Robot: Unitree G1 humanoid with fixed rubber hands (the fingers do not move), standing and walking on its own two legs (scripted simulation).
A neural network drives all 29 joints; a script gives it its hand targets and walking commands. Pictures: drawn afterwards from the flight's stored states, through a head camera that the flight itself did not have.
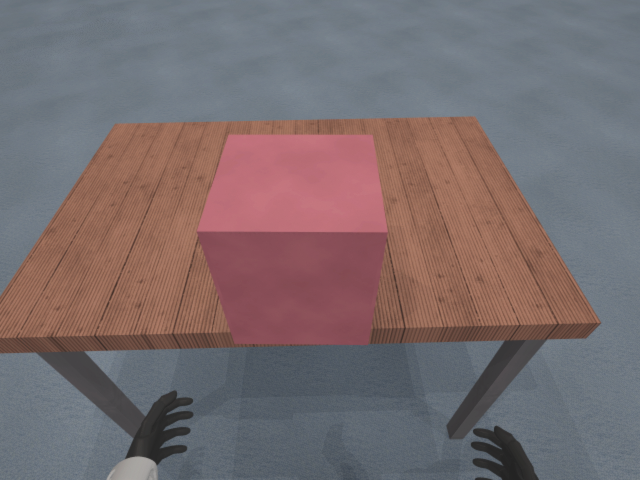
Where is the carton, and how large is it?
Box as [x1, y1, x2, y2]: [197, 135, 387, 344]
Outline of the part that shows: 228,135 197,229 197,233 234,343 367,344 387,234 372,135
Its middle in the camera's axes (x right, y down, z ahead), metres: -0.03 +0.00 +0.58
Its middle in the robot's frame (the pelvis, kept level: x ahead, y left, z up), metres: +0.44 +0.06 +0.05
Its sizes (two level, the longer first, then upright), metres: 0.210 0.200 0.250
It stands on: a table, 0.70 m high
